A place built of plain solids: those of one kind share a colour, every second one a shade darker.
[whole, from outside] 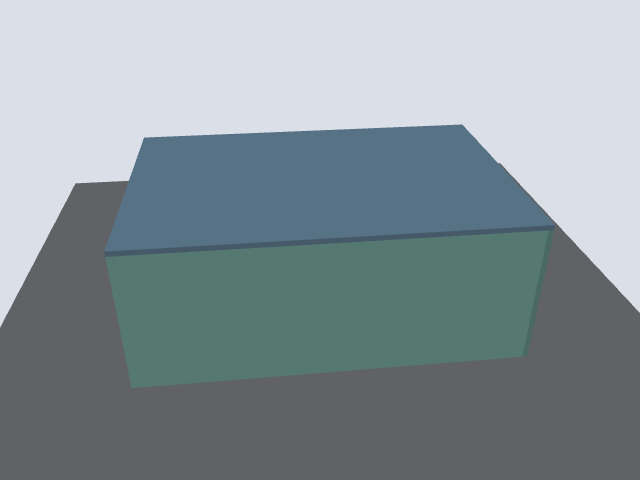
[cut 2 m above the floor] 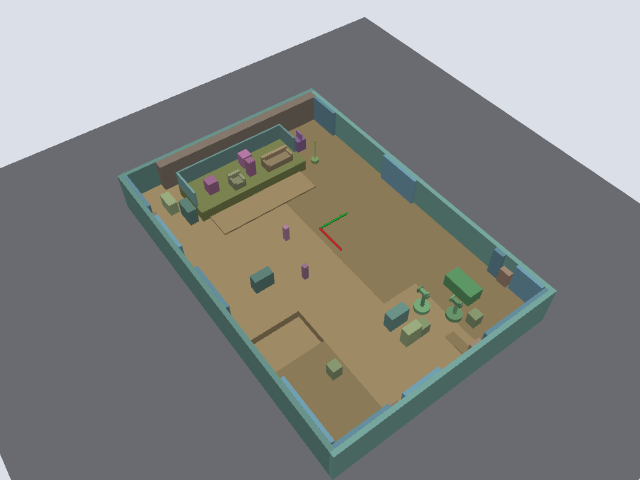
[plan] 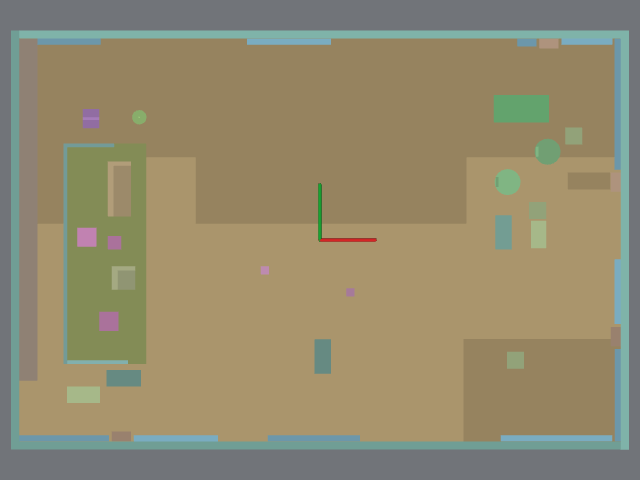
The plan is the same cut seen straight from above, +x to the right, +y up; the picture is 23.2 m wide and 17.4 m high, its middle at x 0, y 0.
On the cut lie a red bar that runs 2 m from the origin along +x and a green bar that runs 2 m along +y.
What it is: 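A television studio; one plain floor, a cyclorama, elevating floor sections, a set, what works the floor and what has gathered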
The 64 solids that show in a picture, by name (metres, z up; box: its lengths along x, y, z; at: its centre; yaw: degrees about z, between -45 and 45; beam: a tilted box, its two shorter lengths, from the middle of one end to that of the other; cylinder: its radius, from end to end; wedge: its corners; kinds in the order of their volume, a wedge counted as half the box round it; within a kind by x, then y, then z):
{
 "floor_1": {"box": [10.61, 2.42, 0.91], "at": [-5.61, 1.8, 0.4]},
 "floor_2": {"box": [1.8, 7.0, 0.12], "at": [-5.4, -0.5, 0.92]},
 "floor_3": {"box": [13.71, 3.72, 0.91], "at": [-4.05, -5.45, 0.4]},
 "floor_4": {"box": [21.82, 4.2, 0.91], "at": [0.0, -1.5, 0.4]},
 "floor_5": {"box": [21.82, 4.31, 0.91], "at": [0.0, 5.16, 0.4]},
 "floor_6": {"box": [5.62, 2.42, 0.91], "at": [2.5, 1.8, 0.4]},
 "floor_7": {"box": [2.42, 3.72, 0.35], "at": [4.0, -5.45, 0.12]},
 "floor_8": {"box": [5.71, 3.72, 0.91], "at": [8.05, -5.45, 0.4]},
 "floor_9": {"box": [5.61, 2.42, 0.91], "at": [8.11, 1.8, 0.4]},
 "floor_10": {"box": [1.54, 0.62, 0.05], "at": [9.75, 2.14, 0.88]},
 "wall_1": {"box": [0.3, 15.2, 8.41], "at": [-11.05, 0.0, 4.15]},
 "wall_2": {"box": [21.8, 0.3, 8.41], "at": [0.0, -7.45, 4.15]},
 "wall_3": {"box": [21.8, 0.3, 8.41], "at": [0.0, 7.45, 4.15]},
 "wall_4": {"box": [0.3, 15.2, 8.41], "at": [11.05, 0.0, 4.15]},
 "roof_1": {"box": [22.4, 15.2, 0.3], "at": [0.0, 0.0, 8.51]},
 "cove_1": {"box": [0.66, 12.4, 5.75], "at": [-10.57, 1.1, 3.73]},
 "drape_1": {"box": [3.25, 0.22, 6.0], "at": [-9.28, -7.19, 3.85]},
 "drape_2": {"box": [2.29, 0.22, 6.0], "at": [-9.1, 7.19, 3.85]},
 "drape_3": {"box": [3.05, 0.22, 6.0], "at": [-5.22, -7.19, 3.85]},
 "drape_4": {"box": [3.05, 0.22, 6.0], "at": [-1.12, 7.19, 3.85]},
 "drape_5": {"box": [3.35, 0.22, 6.0], "at": [-0.23, -7.19, 3.85]},
 "drape_6": {"box": [0.7, 0.28, 6.0], "at": [7.5, 7.16, 3.85]},
 "drape_7": {"box": [4.05, 0.22, 6.0], "at": [8.57, -7.19, 3.85]},
 "drape_8": {"box": [1.85, 0.22, 6.0], "at": [9.68, 7.19, 3.85]},
 "drape_9": {"box": [0.22, 3.35, 6.0], "at": [10.79, -5.62, 3.85]},
 "drape_10": {"box": [0.22, 2.35, 6.0], "at": [10.79, -1.88, 3.85]},
 "drape_11": {"box": [0.22, 4.75, 6.0], "at": [10.79, 4.92, 3.85]},
 "deck_1": {"box": [3.0, 8.0, 0.8], "at": [-7.8, -0.5, 1.25]},
 "flat_1": {"box": [0.14, 8.0, 3.45], "at": [-9.23, -0.5, 3.38]},
 "flat_2": {"box": [1.7, 0.14, 3.45], "at": [-8.31, 3.43, 3.38]},
 "flat_3": {"box": [2.2, 0.14, 3.45], "at": [-8.06, -4.43, 3.38]},
 "rack_1": {"box": [1.25, 0.6, 1.17], "at": [-7.12, -5.01, 1.44]},
 "rack_2": {"box": [0.6, 1.25, 1.06], "at": [0.1, -4.22, 1.39]},
 "rack_3": {"box": [0.6, 1.25, 1.18], "at": [6.65, 0.28, 1.45]},
 "case_1": {"box": [1.2, 0.6, 0.91], "at": [-8.57, -5.61, 1.31]},
 "case_2": {"box": [0.62, 0.62, 0.86], "at": [7.09, -4.36, 1.28]},
 "case_3": {"box": [0.62, 0.62, 0.78], "at": [7.89, 1.07, 1.25]},
 "case_4": {"box": [0.55, 1.0, 1.23], "at": [7.92, 0.2, 1.47]},
 "case_5": {"box": [0.62, 0.62, 0.81], "at": [9.2, 3.77, 1.26]},
 "stack_1": {"box": [2.0, 1.0, 0.88], "at": [7.3, 4.76, 1.29]},
 "wallbox_1": {"box": [0.7, 0.36, 1.45], "at": [-7.2, -7.12, 1.58]},
 "wallbox_2": {"box": [0.7, 0.36, 1.1], "at": [8.3, 7.12, 1.41]},
 "wallbox_3": {"box": [0.36, 0.7, 1.1], "at": [10.72, -3.5, 1.41]},
 "wallbox_4": {"box": [0.36, 0.7, 1.45], "at": [10.72, 2.1, 1.58]},
 "plinth_1": {"box": [0.7, 0.7, 0.9], "at": [-8.45, 0.1, 2.1]},
 "plinth_2": {"box": [0.7, 0.7, 0.9], "at": [-7.65, -2.95, 2.1]},
 "plinth_3": {"box": [0.5, 0.5, 1.2], "at": [-7.45, -0.1, 2.25]},
 "sofa_1": {"box": [0.22, 2.0, 0.36], "at": [-7.59, 1.85, 2.27]},
 "sofa_2": {"box": [0.85, 0.16, 0.18], "at": [-7.28, 0.93, 2.19]},
 "sofa_3": {"box": [0.85, 2.0, 0.44], "at": [-7.28, 1.85, 1.88]},
 "sofa_4": {"box": [0.85, 0.16, 0.18], "at": [-7.28, 2.77, 2.19]},
 "pedestal_1": {"box": [0.71, 0.2, 0.24], "at": [6.75, 2.1, 2.27]},
 "pedestal_2": {"cylinder": 0.47, "from": [6.8, 2.1, 0.85], "to": [6.8, 2.1, 1.14]},
 "pedestal_3": {"box": [0.71, 0.2, 0.24], "at": [8.2, 3.2, 2.1]},
 "pedestal_4": {"cylinder": 0.47, "from": [8.25, 3.2, 0.85], "to": [8.25, 3.2, 1.14]},
 "armchair_1": {"box": [0.22, 0.85, 0.36], "at": [-7.44, -1.38, 2.27]},
 "armchair_2": {"box": [0.85, 0.16, 0.18], "at": [-7.12, -1.72, 2.19]},
 "armchair_3": {"box": [0.85, 0.85, 0.44], "at": [-7.12, -1.38, 1.88]},
 "armchair_4": {"box": [0.85, 0.16, 0.18], "at": [-7.12, -1.03, 2.19]},
 "monitor_1": {"box": [0.6, 0.7, 0.9], "at": [-8.3, 4.4, 1.3]},
 "monitor_2": {"box": [0.6, 0.1, 0.57], "at": [-8.3, 4.4, 2.04]},
 "post_1": {"box": [0.3, 0.3, 1.1], "at": [-2.0, -1.1, 1.41]},
 "post_2": {"box": [0.3, 0.3, 1.11], "at": [1.1, -1.9, 1.41]},
 "stand_1": {"cylinder": 0.26, "from": [-6.55, 4.45, 0.85], "to": [-6.55, 4.45, 1.11]}
}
